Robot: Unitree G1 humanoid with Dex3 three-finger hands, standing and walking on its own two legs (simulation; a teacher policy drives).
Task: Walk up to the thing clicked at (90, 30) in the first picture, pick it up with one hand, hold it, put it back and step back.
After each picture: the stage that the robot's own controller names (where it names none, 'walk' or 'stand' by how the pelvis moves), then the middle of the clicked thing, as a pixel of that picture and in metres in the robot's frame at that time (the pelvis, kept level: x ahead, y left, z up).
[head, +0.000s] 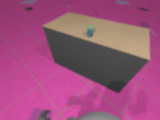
stand; (90, 31) +0.90 +0.04 +0.05
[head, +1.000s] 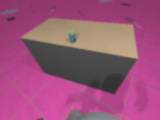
walk; (72, 36) +0.77 +0.23 +0.07
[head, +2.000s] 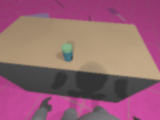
stand; (67, 53) +0.44 +0.18 +0.09
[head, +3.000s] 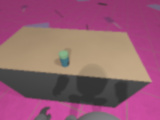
stand; (64, 59) +0.44 +0.21 +0.06
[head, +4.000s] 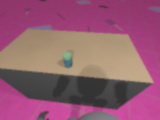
stand; (67, 60) +0.45 +0.20 +0.05
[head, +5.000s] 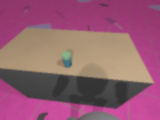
stand; (67, 60) +0.44 +0.20 +0.05
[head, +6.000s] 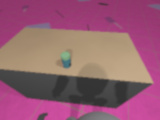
stand; (66, 60) +0.44 +0.20 +0.05
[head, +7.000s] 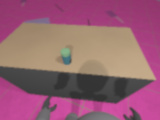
rise first; (66, 56) +0.45 +0.20 +0.05
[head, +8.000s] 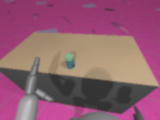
go down; (70, 61) +0.44 +0.21 +0.06
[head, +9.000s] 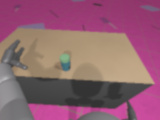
go down; (65, 62) +0.42 +0.18 +0.06
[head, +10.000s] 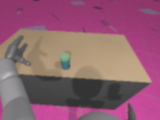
approach; (65, 61) +0.44 +0.19 +0.07
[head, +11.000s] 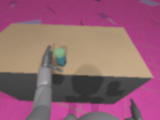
close; (60, 57) +0.43 +0.20 +0.09
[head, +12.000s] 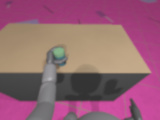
lift; (60, 57) +0.43 +0.20 +0.09
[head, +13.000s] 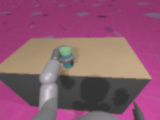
lift; (67, 57) +0.35 +0.15 +0.21
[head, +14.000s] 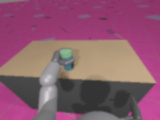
hold; (67, 60) +0.34 +0.15 +0.21
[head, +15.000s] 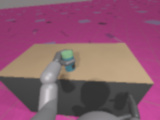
hold; (68, 61) +0.34 +0.15 +0.22
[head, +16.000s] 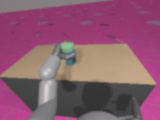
hold; (69, 54) +0.33 +0.14 +0.27
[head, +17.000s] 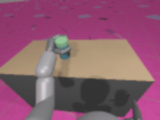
crouch; (63, 48) +0.36 +0.17 +0.28
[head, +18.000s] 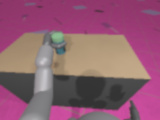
lower; (59, 44) +0.42 +0.21 +0.24
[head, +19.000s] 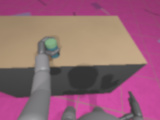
lower; (53, 49) +0.48 +0.22 +0.11
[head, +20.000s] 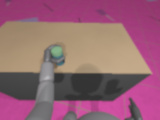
lower; (58, 56) +0.43 +0.20 +0.10
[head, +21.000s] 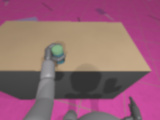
lower; (59, 55) +0.44 +0.20 +0.10
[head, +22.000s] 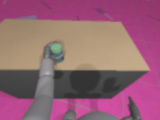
lower; (58, 53) +0.45 +0.21 +0.10
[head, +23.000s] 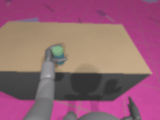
open; (59, 55) +0.44 +0.21 +0.10
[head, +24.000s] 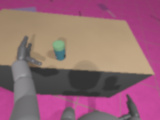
rise; (59, 51) +0.44 +0.20 +0.10
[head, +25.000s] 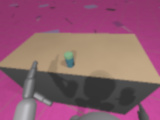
sink last; (69, 59) +0.45 +0.21 +0.08
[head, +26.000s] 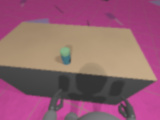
stand; (65, 56) +0.44 +0.20 +0.07
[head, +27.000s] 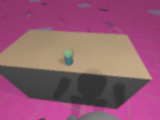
stand; (68, 58) +0.48 +0.20 +0.06
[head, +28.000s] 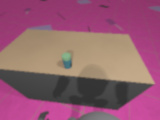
stand; (67, 61) +0.44 +0.20 +0.05
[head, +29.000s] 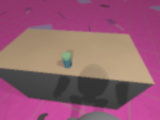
stand; (67, 60) +0.44 +0.20 +0.05
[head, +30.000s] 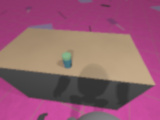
stand; (67, 60) +0.44 +0.20 +0.05
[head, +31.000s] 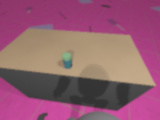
stand; (67, 61) +0.44 +0.19 +0.05
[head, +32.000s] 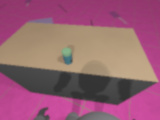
walk; (67, 56) +0.45 +0.19 +0.06
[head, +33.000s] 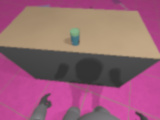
walk; (75, 37) +0.58 +0.16 +0.08
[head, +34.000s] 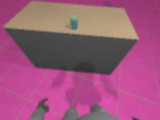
walk; (74, 22) +0.83 +0.20 +0.07
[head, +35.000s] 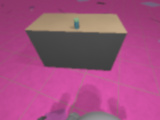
stand; (76, 23) +1.06 +0.25 +0.07
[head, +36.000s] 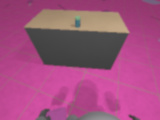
stand; (77, 22) +1.05 +0.21 +0.05
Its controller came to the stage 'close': yes
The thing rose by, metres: 0.22
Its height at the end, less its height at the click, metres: +0.00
